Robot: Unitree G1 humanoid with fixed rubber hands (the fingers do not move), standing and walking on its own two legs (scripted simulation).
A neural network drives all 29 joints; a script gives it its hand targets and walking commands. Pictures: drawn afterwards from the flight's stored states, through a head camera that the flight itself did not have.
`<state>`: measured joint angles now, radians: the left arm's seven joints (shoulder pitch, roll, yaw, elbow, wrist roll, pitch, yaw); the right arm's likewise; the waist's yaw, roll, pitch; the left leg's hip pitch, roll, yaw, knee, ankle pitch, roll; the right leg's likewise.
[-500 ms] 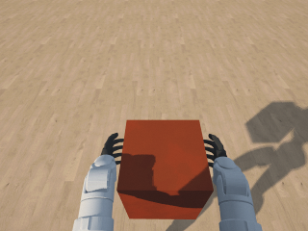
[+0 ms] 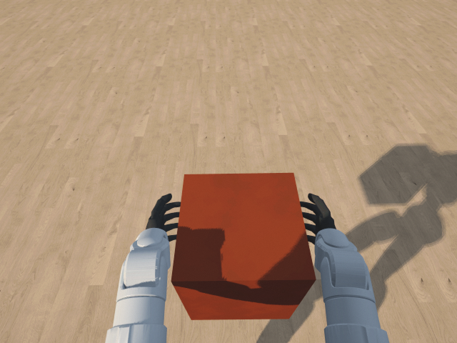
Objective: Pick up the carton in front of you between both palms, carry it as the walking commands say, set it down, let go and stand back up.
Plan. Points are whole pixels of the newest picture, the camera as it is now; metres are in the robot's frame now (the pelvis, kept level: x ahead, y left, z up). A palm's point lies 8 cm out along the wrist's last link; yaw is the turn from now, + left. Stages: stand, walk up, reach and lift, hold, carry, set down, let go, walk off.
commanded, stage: carry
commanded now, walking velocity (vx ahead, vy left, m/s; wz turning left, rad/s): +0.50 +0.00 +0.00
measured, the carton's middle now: (239, 250) +0.30 +0.00 -0.05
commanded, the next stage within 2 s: none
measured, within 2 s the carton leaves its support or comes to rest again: neither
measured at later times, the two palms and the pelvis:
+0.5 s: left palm (191, 158) +0.50 +0.11 +0.02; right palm (317, 157) +0.52 -0.19 +0.02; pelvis +0.22 -0.06 +0.01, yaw +4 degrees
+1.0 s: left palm (191, 113) +0.65 +0.13 +0.04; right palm (304, 113) +0.65 -0.17 +0.04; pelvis +0.35 -0.03 +0.00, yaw +2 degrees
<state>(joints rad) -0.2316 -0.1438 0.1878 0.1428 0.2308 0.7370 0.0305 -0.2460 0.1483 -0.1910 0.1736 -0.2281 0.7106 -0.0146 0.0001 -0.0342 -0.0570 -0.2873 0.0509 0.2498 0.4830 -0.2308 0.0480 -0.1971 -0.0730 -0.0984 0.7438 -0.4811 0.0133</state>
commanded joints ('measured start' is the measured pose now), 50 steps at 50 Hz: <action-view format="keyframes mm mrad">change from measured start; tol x16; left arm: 1 -479 -870 -615 -93 -269 -48 -223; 50 -423 -844 -600 -101 -257 -36 -212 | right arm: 1 -410 856 565 -96 238 -21 203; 50 -400 845 605 -141 240 -11 189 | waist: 1 -26 118 -303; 14 -4 181 -192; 18 29 -310 -302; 36 4 175 -370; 50 9 19 -373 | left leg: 1 565 385 -557 -235 276 200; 13 316 224 -116 -285 98 40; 16 118 128 -2 57 160 -21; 18 -281 -28 -71 517 -286 -100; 20 -335 30 -204 644 -330 -63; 29 -41 2 -89 43 64 -72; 32 176 51 -85 -168 358 -67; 34 365 208 -207 -39 791 -4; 50 207 108 -132 71 752 -8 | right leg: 1 -487 -21 67 272 -84 -20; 15 8 38 -162 -339 351 -5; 16 167 18 -132 -354 327 -15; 18 450 -358 445 -490 554 -198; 20 410 -357 323 -438 929 -229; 27 299 -219 -34 -417 977 -131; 36 16 -78 -31 -264 318 30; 50 167 -80 -48 -260 844 28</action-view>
